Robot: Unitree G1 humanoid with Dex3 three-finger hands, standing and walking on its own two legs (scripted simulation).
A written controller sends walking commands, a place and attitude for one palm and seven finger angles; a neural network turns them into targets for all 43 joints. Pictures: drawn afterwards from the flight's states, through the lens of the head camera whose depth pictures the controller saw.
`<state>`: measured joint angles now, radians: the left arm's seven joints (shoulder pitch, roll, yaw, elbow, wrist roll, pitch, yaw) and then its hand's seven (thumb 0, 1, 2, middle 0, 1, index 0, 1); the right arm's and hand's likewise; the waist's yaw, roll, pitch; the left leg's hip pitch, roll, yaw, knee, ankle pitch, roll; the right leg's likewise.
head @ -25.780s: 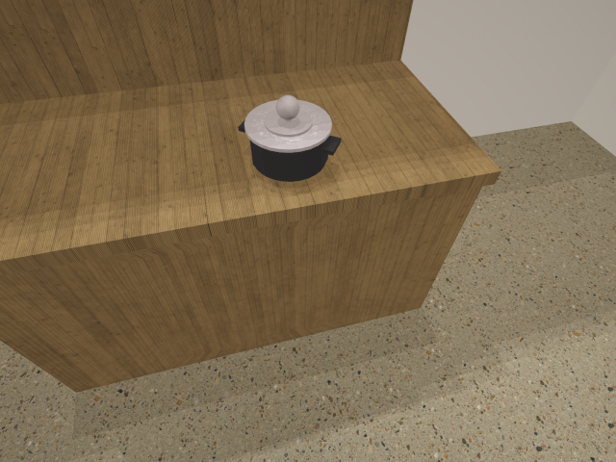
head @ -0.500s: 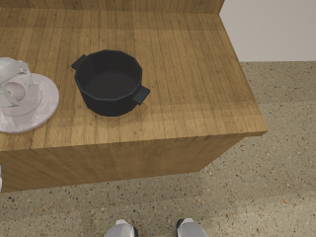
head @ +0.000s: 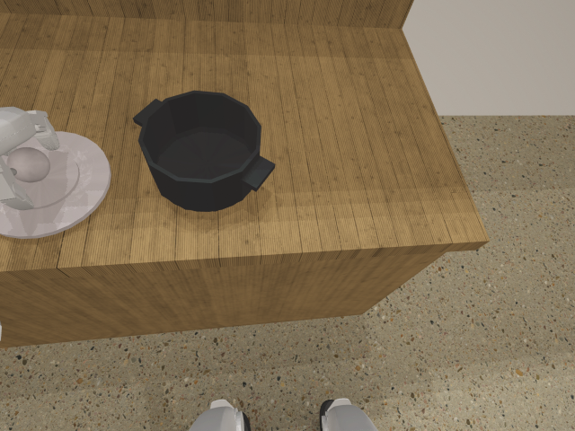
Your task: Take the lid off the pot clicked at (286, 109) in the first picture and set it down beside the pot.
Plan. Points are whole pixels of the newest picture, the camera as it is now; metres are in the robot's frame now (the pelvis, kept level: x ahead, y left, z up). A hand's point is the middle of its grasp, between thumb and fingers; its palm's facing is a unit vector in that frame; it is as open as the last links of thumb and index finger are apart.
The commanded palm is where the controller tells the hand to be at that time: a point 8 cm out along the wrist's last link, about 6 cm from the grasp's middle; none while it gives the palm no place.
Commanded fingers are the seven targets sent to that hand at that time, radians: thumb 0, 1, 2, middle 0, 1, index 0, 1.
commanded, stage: raise the empty hand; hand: left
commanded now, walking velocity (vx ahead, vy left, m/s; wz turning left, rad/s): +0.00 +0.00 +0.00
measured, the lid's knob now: (29, 165) +0.48 +0.34 +0.01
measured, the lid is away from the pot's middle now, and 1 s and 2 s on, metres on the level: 0.24 0.24 0.24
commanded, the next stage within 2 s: draw the hand back to the body in 1.32 s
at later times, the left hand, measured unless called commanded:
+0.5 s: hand out of the picture +0.46 +0.33 +0.09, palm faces -0.42 -0.14 -0.90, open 11.0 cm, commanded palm +0.49 +0.33 +0.15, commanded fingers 0.00 0.03 0.56 -0.32 -0.92 -0.32 -0.92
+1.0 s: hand out of the picture +0.46 +0.34 +0.14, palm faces -0.39 -0.13 -0.91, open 11.0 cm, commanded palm +0.48 +0.33 +0.20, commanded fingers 0.00 0.03 0.56 -0.32 -0.92 -0.32 -0.92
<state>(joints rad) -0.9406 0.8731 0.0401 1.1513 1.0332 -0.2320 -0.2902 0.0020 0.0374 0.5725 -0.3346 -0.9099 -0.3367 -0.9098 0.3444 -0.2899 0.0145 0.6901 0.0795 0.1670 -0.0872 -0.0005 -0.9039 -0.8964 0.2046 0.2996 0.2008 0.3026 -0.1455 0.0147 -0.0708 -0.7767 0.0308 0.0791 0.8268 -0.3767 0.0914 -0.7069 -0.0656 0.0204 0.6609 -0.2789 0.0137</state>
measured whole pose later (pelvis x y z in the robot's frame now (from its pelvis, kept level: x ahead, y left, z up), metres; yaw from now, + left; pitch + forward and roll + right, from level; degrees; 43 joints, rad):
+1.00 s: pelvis +0.02 -0.02 +0.02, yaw +1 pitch +13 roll -3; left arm -0.99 0.90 0.03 1.08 0.98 -0.17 -0.41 0.00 0.04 0.56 -0.33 -0.92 -0.33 -0.92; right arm 0.34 -0.30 0.00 0.71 0.10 0.15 -0.09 0.00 -0.90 -0.90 0.20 0.30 0.20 0.30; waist -0.11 0.03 -0.06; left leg -0.56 0.02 0.07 0.66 -0.33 0.07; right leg -0.49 -0.07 0.02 0.51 -0.24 0.05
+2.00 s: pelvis +0.02 -0.04 +0.03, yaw +3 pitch +6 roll -2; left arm -0.69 0.73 0.17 0.75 0.40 -0.13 -0.25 0.00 0.04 0.56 -0.33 -0.92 -0.34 -0.92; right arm 0.27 -0.27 0.01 0.61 0.10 0.12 -0.07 0.00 -0.91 -0.90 0.20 0.30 0.20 0.30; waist -0.02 0.04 0.02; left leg -0.36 0.02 0.05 0.56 -0.29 0.04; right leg -0.31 -0.07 -0.01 0.45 -0.24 0.02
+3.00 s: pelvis +0.03 -0.09 +0.04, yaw +3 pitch -4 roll -1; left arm 0.08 0.36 0.36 -0.05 -0.08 -0.07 0.11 0.01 0.85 0.88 -0.21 -0.33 -0.21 -0.33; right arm 0.16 -0.25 0.02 0.67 0.04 -0.10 -0.08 0.01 -0.91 -0.90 0.20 0.30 0.20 0.30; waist 0.04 0.07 0.04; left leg -0.09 0.07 0.04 0.42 -0.26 -0.04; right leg -0.07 -0.01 -0.03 0.38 -0.24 0.01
